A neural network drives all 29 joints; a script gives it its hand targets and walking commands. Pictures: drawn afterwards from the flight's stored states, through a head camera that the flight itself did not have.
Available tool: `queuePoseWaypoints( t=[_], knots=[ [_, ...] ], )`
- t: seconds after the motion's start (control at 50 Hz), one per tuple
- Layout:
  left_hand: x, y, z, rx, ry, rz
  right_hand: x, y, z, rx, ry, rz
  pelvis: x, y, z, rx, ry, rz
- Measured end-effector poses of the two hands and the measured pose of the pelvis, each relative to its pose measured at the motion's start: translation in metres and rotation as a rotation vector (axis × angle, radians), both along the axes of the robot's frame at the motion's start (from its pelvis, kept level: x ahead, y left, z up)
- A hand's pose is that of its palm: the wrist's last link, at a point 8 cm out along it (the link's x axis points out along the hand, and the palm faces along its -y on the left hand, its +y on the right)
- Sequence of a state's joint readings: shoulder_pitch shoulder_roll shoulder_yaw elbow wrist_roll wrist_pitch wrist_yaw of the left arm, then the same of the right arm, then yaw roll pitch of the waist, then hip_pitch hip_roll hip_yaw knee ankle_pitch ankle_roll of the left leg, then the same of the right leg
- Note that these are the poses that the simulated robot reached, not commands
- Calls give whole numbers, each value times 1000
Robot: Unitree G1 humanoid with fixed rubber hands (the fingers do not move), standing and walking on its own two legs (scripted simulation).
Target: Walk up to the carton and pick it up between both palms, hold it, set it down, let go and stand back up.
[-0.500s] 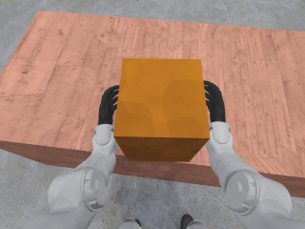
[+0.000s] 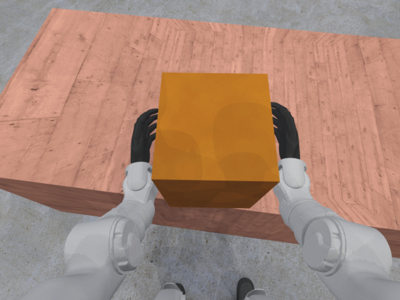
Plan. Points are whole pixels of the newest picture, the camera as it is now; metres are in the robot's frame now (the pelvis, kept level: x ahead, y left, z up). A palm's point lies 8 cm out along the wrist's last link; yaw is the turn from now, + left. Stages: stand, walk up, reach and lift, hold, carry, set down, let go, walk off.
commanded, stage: reach and lift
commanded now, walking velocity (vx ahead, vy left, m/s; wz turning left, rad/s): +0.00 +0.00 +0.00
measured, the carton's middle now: (211, 149) +0.43 +0.03 -0.05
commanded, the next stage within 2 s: none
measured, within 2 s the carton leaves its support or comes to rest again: leaves its support in 0.84 s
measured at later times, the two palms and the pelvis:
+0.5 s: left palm (141, 159) +0.39 +0.17 -0.03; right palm (287, 149) +0.42 -0.12 +0.00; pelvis -0.01 +0.00 +0.00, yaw +0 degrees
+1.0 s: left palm (136, 172) +0.35 +0.17 +0.01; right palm (298, 157) +0.38 -0.12 +0.04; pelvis -0.02 +0.00 +0.00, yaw +2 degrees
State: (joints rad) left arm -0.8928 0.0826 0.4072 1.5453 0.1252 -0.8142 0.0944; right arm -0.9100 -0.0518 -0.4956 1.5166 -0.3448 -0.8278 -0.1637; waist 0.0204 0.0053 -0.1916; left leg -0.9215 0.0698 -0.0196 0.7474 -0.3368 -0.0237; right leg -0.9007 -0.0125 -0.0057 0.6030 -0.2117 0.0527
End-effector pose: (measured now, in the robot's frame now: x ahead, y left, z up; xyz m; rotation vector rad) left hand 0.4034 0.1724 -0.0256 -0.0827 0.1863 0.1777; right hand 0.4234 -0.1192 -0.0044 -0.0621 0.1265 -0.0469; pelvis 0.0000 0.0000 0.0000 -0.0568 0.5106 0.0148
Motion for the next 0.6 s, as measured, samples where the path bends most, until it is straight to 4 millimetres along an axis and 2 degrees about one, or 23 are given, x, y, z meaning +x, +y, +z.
queuePoseWaypoints(
  t=[0.26,0.6],
  knots=[
    [-7,1,0,-18,-18,18,-3,2,4,-20,3,17,-8,-1,-2,-2,11,-2],
    [-19,-3,-3,-18,37,30,-11,-1,2,-49,72,12,-4,1,-3,-12,-6,5]
  ],
)
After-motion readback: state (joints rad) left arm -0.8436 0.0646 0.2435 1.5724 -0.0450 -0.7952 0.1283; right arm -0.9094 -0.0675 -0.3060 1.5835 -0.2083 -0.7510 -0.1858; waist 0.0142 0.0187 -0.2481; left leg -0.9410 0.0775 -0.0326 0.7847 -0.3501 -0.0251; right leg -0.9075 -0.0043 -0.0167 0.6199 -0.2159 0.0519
